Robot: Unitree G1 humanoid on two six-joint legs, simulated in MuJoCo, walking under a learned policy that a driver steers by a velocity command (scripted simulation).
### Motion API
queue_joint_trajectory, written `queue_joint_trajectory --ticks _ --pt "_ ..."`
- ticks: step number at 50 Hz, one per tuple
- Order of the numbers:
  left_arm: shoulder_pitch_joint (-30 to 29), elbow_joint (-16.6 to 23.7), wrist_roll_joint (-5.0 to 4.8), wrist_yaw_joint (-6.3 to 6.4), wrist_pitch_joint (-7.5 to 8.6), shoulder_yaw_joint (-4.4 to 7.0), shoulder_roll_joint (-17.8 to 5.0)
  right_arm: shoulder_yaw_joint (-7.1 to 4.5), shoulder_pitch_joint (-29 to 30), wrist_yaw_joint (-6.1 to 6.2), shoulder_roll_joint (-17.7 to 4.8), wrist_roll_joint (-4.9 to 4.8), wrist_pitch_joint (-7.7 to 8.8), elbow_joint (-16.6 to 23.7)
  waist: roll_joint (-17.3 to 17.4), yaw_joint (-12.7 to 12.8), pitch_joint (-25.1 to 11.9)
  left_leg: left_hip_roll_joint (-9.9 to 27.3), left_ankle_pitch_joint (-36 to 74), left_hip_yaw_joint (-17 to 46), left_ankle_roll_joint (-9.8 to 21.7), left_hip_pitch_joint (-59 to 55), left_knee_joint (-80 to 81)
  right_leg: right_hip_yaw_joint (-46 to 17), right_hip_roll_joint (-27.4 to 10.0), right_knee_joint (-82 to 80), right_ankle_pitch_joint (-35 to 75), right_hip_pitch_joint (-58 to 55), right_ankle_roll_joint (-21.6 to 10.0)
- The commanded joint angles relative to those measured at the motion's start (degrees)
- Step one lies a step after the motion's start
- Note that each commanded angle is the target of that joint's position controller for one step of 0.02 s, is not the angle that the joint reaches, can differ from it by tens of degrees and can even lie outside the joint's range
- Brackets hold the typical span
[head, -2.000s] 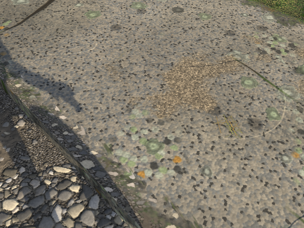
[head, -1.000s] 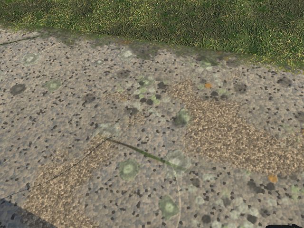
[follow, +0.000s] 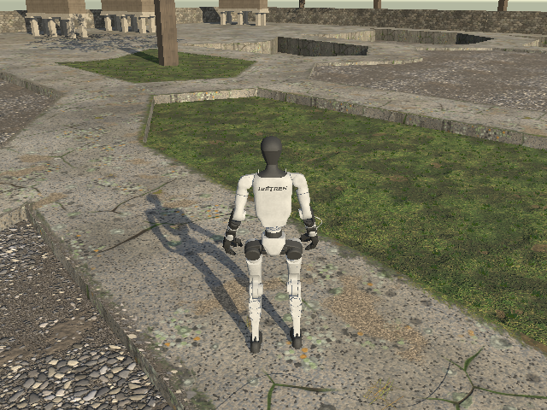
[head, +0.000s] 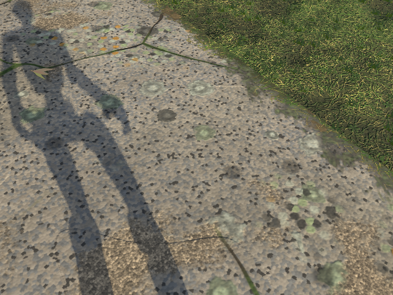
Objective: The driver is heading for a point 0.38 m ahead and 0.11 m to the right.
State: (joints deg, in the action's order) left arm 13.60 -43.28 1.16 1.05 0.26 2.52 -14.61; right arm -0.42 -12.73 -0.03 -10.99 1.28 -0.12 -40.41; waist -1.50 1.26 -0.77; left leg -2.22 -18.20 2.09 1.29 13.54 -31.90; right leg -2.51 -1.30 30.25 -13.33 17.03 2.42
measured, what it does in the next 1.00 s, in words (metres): stands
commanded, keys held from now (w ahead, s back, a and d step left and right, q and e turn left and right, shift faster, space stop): shift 1.00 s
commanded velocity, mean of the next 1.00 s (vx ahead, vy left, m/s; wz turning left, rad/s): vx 0.00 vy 0.00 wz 0.02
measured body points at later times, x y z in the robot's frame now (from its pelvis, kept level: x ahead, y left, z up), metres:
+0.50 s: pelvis +0.00 -0.01 +0.00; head +0.01 -0.01 +0.45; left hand +0.09 +0.24 -0.14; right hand +0.07 -0.25 -0.13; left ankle -0.01 +0.11 -0.73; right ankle +0.03 -0.14 -0.73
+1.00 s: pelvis +0.01 -0.01 +0.00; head +0.01 -0.01 +0.45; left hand +0.05 +0.24 -0.15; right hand +0.02 -0.25 -0.15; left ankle -0.01 +0.11 -0.73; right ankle +0.03 -0.14 -0.73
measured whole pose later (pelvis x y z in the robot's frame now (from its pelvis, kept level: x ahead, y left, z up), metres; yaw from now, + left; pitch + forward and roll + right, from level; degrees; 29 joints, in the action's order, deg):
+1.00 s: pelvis +0.01 -0.01 +0.00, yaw -1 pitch -2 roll +0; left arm 11.9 -61.2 -0.1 2.7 -0.4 2.2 -10.9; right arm -1.8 -18.5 2.6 -9.6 0.1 0.5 -57.0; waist -0.3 0.6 2.2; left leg -1.0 -17.4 1.9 0.2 9.8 -28.8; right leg -2.8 -0.2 28.7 -12.9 14.3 1.2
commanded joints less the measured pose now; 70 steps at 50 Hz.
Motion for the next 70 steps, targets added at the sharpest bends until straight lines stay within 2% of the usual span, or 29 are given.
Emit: queue_joint_trajectory --ticks 1,3,11,31,48,70 --pt "-0.22 2.72 -0.43 -0.02 0.74 1.35 -5.21 -2.08 -1.16 0.39 -7.76 -0.34 0.91 2.52 2.84 -0.22 0.87 5.42 4.3 6.26 1.92 3.79 8.3 -1.85 -1.03 -3.11 6.8 -4.16 -1.46" --pt "-1.26 2.1 -0.11 0.11 0.79 1.04 -4.53 -2.03 -0.25 0.84 -6.82 -0.4 0.42 2.62 1.51 -0.55 1.72 5.2 3.51 5.91 1.85 4.47 8.29 -1.99 -1.13 -3.92 7.16 -4.21 -1.39" --pt "-1.54 -0.67 -0.46 0.87 1.07 0.98 -3.82 -2.42 -2.08 1.28 -5.51 -0.52 0.43 0.48 1.26 -0.62 0.74 3.86 4.43 4.07 0.92 3.41 7.53 -1.82 -1.06 -3.59 6.33 -5.15 -1.74" --pt "-1.42 -10.37 -1.08 1.63 0.3 1.06 -2.5 -3.05 -7.11 2.7 -4.8 -0.98 0.81 -8.13 1.53 -0.73 2.71 2.93 6.5 2.1 -0.28 1.76 8.15 -1.27 -0.22 -4.72 5.64 -4.92 -2.57" --pt "-0.61 -16.35 -1.27 1.83 -0.23 0.59 -1.76 -2.3 -9.16 2.76 -3.67 -1.16 1.01 -15.3 1.76 -0.67 3.84 2.68 6.77 1.14 -0.34 1.13 9.51 -0.67 0.44 -5.72 5.46 -5.26 -2.72" --pt "1.53 -19.03 -1.35 1.76 -0.3 -0.5 -0.87 -1.27 -10.69 2.58 -2.76 -1.31 0.93 -20.2 1.74 -0.95 4.53 2.44 6.75 0.39 -0.34 1.16 9.91 -0.33 0.88 -5.86 5.56 -4.96 -2.83"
